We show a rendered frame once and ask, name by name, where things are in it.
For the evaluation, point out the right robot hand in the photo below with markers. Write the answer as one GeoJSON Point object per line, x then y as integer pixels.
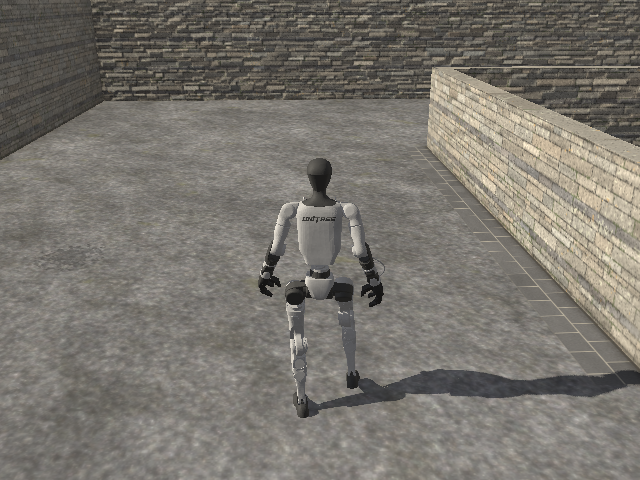
{"type": "Point", "coordinates": [376, 290]}

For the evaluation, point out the robot right upper arm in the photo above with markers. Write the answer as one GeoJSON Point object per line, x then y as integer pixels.
{"type": "Point", "coordinates": [351, 212]}

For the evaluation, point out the left robot hand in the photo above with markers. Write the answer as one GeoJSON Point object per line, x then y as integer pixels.
{"type": "Point", "coordinates": [270, 282]}

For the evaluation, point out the right robot forearm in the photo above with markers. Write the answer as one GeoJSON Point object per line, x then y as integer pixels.
{"type": "Point", "coordinates": [369, 268]}

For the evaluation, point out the left robot shin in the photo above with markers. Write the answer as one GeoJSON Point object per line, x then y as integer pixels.
{"type": "Point", "coordinates": [299, 368]}

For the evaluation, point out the robot left upper arm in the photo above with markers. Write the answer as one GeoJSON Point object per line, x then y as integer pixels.
{"type": "Point", "coordinates": [288, 211]}

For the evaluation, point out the left robot foot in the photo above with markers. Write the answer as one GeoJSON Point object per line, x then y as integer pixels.
{"type": "Point", "coordinates": [302, 409]}

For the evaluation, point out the left robot forearm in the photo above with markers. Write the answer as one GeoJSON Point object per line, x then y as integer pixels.
{"type": "Point", "coordinates": [269, 263]}

